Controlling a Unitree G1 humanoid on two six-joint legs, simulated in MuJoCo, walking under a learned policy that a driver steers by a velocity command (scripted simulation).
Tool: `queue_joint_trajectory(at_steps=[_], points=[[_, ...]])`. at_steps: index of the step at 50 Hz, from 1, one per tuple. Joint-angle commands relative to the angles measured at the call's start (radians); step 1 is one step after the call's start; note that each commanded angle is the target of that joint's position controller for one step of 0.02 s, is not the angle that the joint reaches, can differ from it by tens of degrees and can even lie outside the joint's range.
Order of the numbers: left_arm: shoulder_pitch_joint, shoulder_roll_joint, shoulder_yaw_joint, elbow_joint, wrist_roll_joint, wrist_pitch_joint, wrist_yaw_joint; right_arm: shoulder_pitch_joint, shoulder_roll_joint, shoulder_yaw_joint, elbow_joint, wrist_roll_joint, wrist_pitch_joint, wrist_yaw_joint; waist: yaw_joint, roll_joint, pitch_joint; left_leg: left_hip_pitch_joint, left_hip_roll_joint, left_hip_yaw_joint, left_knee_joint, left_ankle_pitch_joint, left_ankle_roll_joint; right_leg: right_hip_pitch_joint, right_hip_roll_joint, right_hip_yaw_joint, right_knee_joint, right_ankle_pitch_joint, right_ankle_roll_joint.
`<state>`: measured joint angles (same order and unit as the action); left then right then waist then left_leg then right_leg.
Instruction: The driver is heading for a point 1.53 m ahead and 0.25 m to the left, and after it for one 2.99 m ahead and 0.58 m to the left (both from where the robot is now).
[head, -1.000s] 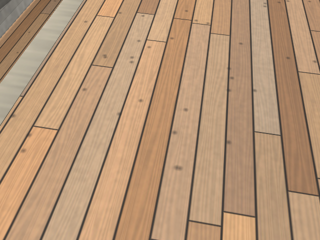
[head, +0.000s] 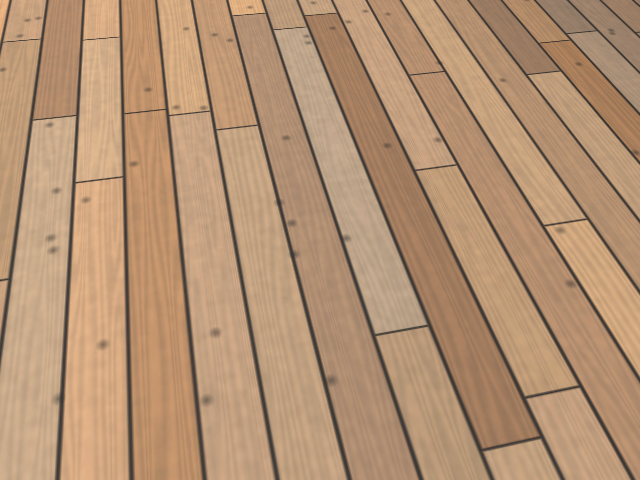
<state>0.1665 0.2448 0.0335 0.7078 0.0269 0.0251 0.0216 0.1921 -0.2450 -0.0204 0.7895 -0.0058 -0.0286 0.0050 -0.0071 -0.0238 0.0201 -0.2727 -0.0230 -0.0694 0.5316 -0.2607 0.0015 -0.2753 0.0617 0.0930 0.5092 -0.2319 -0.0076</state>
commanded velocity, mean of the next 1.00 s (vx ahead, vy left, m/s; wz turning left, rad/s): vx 0.21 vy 0.00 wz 0.21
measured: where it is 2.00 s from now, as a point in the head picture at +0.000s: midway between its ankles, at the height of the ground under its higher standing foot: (245, 377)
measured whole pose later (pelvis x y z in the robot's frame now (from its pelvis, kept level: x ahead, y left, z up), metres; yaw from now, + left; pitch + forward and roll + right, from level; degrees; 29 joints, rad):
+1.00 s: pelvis +0.21 +0.11 -0.02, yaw +13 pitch +4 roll -1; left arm 0.06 0.27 0.04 0.68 -0.02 -0.08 -0.08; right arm 0.41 -0.31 -0.06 0.79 0.00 -0.04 -0.02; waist -0.07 -0.01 0.02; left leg 0.14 -0.01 0.09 0.32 -0.48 0.04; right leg -0.54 0.03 -0.07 0.53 -0.06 -0.10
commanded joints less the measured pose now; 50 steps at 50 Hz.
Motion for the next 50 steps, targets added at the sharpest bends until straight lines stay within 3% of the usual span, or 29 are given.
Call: queue_joint_trajectory(at_steps=[1, 4, 7, 9, 10, 11, 12, 13, 14, 16, 18, 20, 21, 22, 23, 24, 25, 26, 27, 29, 30, 34, 38, 43, 45, 46, 48, 49, 50], points=[[0.004, 0.133, 0.053, -0.063, -0.006, -0.016, 0.016, -0.064, -0.205, -0.056, -0.092, 0.018, -0.008, -0.013, 0.022, 0.152, -0.045, -0.03, 0.155, -0.229, -0.131, 0.211, 0.112, 0.056, -0.035, -0.017, 0.025, 0.057, -0.007], [0.014, 0.117, 0.063, -0.065, -0.014, -0.023, 0.017, -0.055, -0.208, -0.067, -0.117, 0.024, 0.013, -0.023, 0.011, 0.128, -0.077, -0.012, 0.15, -0.276, -0.085, 0.284, 0.141, 0.046, -0.033, -0.039, 0.047, 0.065, -0.006], [0.035, 0.128, 0.078, -0.066, -0.017, -0.023, 0.015, -0.072, -0.197, -0.07, -0.152, 0.028, 0.03, -0.024, 0.014, 0.065, -0.094, -0.081, 0.099, -0.258, -0.02, 0.245, 0.114, 0.107, -0.074, -0.017, 0.013, 0.105, -0.034], [0.069, 0.165, 0.092, -0.065, -0.012, -0.019, 0.018, -0.072, -0.171, -0.066, -0.171, 0.029, 0.036, -0.019, 0.018, -0.067, -0.092, -0.207, 0.012, -0.14, 0.128, 0.092, 0.047, 0.187, -0.206, 0.107, -0.079, 0.199, -0.118], [0.079, 0.187, 0.096, -0.066, -0.006, -0.021, 0.02, -0.055, -0.156, -0.063, -0.175, 0.026, 0.038, -0.014, 0.016, -0.16, -0.096, -0.273, -0.032, -0.051, 0.255, -0.072, 0.011, 0.223, -0.347, 0.234, -0.131, 0.321, -0.202], [0.065, 0.177, 0.089, -0.082, -0.003, -0.028, 0.025, -0.058, -0.175, -0.074, -0.178, 0.021, 0.04, -0.01, 0.027, -0.197, -0.106, -0.325, -0.015, -0.011, 0.478, -0.351, -0.016, 0.224, -0.472, 0.323, -0.154, 0.46, -0.291], [0.055, 0.169, 0.081, -0.095, -0.004, -0.036, 0.029, -0.061, -0.204, -0.09, -0.179, 0.021, 0.046, -0.007, 0.026, -0.113, -0.096, -0.353, 0.014, -0.025, 0.642, -0.391, -0.035, 0.202, -0.499, 0.316, -0.156, 0.528, -0.321], [0.012, 0.17, 0.079, -0.103, -0.011, -0.04, 0.031, -0.048, -0.192, -0.091, -0.173, 0.029, 0.055, -0.006, 0.001, -0.052, -0.08, -0.353, 0.043, -0.034, 0.662, -0.347, -0.045, 0.182, -0.458, 0.235, -0.148, 0.499, -0.285], [-0.022, 0.184, 0.083, -0.1, -0.021, -0.04, 0.03, -0.047, -0.162, -0.081, -0.173, 0.031, 0.064, -0.006, -0.008, -0.046, -0.054, -0.353, 0.065, -0.019, 0.594, -0.283, -0.053, 0.168, -0.405, 0.152, -0.152, 0.458, -0.24], [-0.028, 0.208, 0.091, -0.093, -0.021, -0.029, 0.031, -0.07, -0.128, -0.066, -0.187, 0.03, 0.07, 0.0, 0.013, -0.085, -0.052, -0.294, 0.071, 0.043, 0.488, -0.208, -0.069, 0.151, -0.343, 0.033, -0.15, 0.469, -0.208], [-0.03, 0.216, 0.096, -0.093, -0.023, -0.015, 0.03, -0.078, -0.123, -0.062, -0.21, 0.034, 0.069, 0.017, 0.024, -0.129, -0.086, -0.184, 0.066, 0.088, 0.345, -0.172, -0.064, 0.137, -0.323, -0.045, -0.133, 0.478, -0.196], [0.002, 0.233, 0.103, -0.084, -0.038, -0.012, 0.021, -0.065, -0.143, -0.069, -0.219, 0.038, 0.073, 0.027, 0.036, -0.136, -0.119, -0.107, 0.048, 0.131, 0.223, -0.123, -0.04, 0.132, -0.344, -0.055, -0.145, 0.25, -0.184], [0.002, 0.236, 0.103, -0.08, -0.05, -0.014, 0.015, -0.034, -0.146, -0.074, -0.212, 0.037, 0.075, 0.029, 0.017, -0.127, -0.118, -0.043, 0.032, 0.159, 0.137, -0.07, -0.016, 0.095, -0.344, -0.066, -0.139, 0.088, -0.167], [-0.001, 0.222, 0.099, -0.074, -0.058, -0.018, 0.009, 0.025, -0.149, -0.081, -0.189, 0.035, 0.076, 0.029, -0.01, -0.112, -0.114, 0.055, 0.004, 0.185, 0.053, -0.036, 0.01, 0.028, -0.329, -0.089, -0.107, -0.081, -0.14], [0.02, 0.175, 0.086, -0.061, -0.049, -0.023, 0.002, 0.112, -0.173, -0.097, -0.15, 0.036, 0.073, 0.021, -0.031, -0.05, -0.114, 0.189, -0.023, 0.173, 0.004, -0.066, 0.04, -0.077, -0.29, -0.144, -0.002, -0.236, -0.099], [-0.008, 0.102, 0.063, -0.073, -0.023, -0.029, -0.009, 0.221, -0.245, -0.12, -0.129, 0.038, 0.063, 0.009, -0.069, 0.161, -0.082, 0.32, 0.133, -0.098, -0.112, -0.161, 0.119, -0.301, -0.202, -0.251, 0.332, -0.352, -0.018], [-0.105, 0.079, 0.052, -0.168, -0.015, -0.052, -0.011, 0.246, -0.381, -0.137, -0.169, 0.018, 0.03, 0.015, -0.082, 0.35, -0.056, 0.354, 0.382, -0.686, -0.283, -0.333, 0.338, -0.645, -0.033, -0.151, 0.577, -0.47, 0.028], [-0.166, 0.146, 0.067, -0.174, -0.052, -0.079, -0.015, 0.22, -0.307, -0.117, -0.178, -0.006, -0.004, 0.019, -0.11, 0.218, -0.041, 0.308, 0.425, -0.739, -0.374, -0.463, 0.379, -0.688, -0.086, -0.009, 0.674, -0.397, 0.007], [-0.15, 0.185, 0.078, -0.159, -0.069, -0.092, -0.022, 0.17, -0.245, -0.094, -0.173, -0.004, -0.022, 0.014, -0.066, 0.198, 0.014, 0.262, 0.393, -0.645, -0.377, -0.482, 0.329, -0.68, -0.121, 0.0, 0.655, -0.276, -0.018], [-0.084, 0.184, 0.083, -0.101, -0.029, -0.1, -0.017, 0.095, -0.184, -0.07, -0.179, 0.01, -0.026, 0.001, -0.02, 0.148, 0.034, 0.202, 0.294, -0.434, -0.345, -0.298, 0.24, -0.595, -0.16, -0.016, 0.568, -0.081, -0.006], [-0.072, 0.173, 0.083, -0.088, -0.022, -0.102, -0.021, 0.09, -0.179, -0.065, -0.18, 0.004, -0.027, -0.006, -0.01, 0.158, 0.029, 0.171, 0.252, -0.357, -0.359, -0.214, 0.219, -0.534, -0.159, -0.028, 0.539, -0.003, 0.005], [-0.084, 0.123, 0.062, -0.053, -0.033, -0.101, -0.035, 0.151, -0.176, -0.063, -0.147, 0.001, -0.046, -0.017, -0.033, 0.108, 0.009, 0.233, 0.216, -0.163, -0.381, 0.085, 0.187, -0.505, -0.15, -0.066, 0.382, 0.211, 0.033], [-0.147, 0.101, 0.044, -0.063, -0.049, -0.101, -0.052, 0.195, -0.19, -0.067, -0.106, 0.001, -0.051, -0.016, -0.07, 0.12, 0.044, 0.257, 0.221, -0.061, -0.408, 0.163, 0.172, -0.483, -0.142, -0.077, 0.219, 0.305, 0.034], [-0.234, 0.085, 0.024, -0.097, -0.057, -0.112, -0.085, 0.231, -0.197, -0.071, -0.06, 0.006, -0.045, -0.012, -0.107, 0.088, 0.114, 0.32, 0.258, 0.025, -0.411, 0.248, 0.176, -0.489, -0.12, -0.1, 0.089, 0.298, -0.007], [-0.257, 0.082, 0.019, -0.113, -0.056, -0.119, -0.1, 0.239, -0.203, -0.073, -0.048, 0.011, -0.038, -0.015, -0.107, 0.09, 0.114, 0.365, 0.272, 0.054, -0.374, 0.372, 0.168, -0.474, -0.098, -0.124, 0.053, 0.244, -0.033], [-0.253, 0.087, 0.02, -0.119, -0.055, -0.122, -0.105, 0.233, -0.21, -0.075, -0.047, 0.012, -0.034, -0.018, -0.095, 0.099, 0.098, 0.384, 0.272, 0.075, -0.333, 0.516, 0.159, -0.44, -0.079, -0.143, 0.038, 0.208, -0.051], [-0.19, 0.123, 0.037, -0.113, -0.048, -0.12, -0.105, 0.222, -0.236, -0.08, -0.052, 0.01, -0.025, -0.031, -0.046, 0.148, 0.002, 0.426, 0.264, 0.112, -0.182, 0.973, 0.133, -0.298, -0.01, -0.202, 0.049, 0.125, -0.091], [-0.081, 0.163, 0.057, -0.092, -0.049, -0.116, -0.099, 0.213, -0.247, -0.081, -0.056, 0.007, -0.016, -0.038, 0.016, 0.161, -0.079, 0.422, 0.249, 0.137, -0.028, 1.144, 0.115, -0.156, 0.031, -0.223, 0.047, 0.103, -0.118], [0.071, 0.209, 0.081, -0.063, -0.054, -0.112, -0.087, 0.198, -0.251, -0.079, -0.065, 0.009, -0.014, -0.045, 0.103, 0.143, -0.164, 0.298, 0.224, 0.168, 0.18, 1.128, 0.081, 0.101, 0.034, -0.192, 0.0, 0.172, -0.158]])
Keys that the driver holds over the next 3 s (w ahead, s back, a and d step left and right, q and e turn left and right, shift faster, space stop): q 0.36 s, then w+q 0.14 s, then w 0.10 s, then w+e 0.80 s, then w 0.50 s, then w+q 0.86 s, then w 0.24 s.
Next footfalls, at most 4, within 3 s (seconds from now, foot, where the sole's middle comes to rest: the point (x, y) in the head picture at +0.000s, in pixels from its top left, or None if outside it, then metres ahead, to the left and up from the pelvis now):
0.48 left None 0.01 0.15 -0.77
1.00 right None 0.40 0.05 -0.77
1.44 left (179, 413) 0.65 0.31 -0.77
1.96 right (309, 322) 0.89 0.03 -0.77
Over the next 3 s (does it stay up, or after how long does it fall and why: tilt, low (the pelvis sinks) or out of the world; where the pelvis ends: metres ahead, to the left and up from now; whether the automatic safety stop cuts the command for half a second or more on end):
stays up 1.33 0.20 -0.01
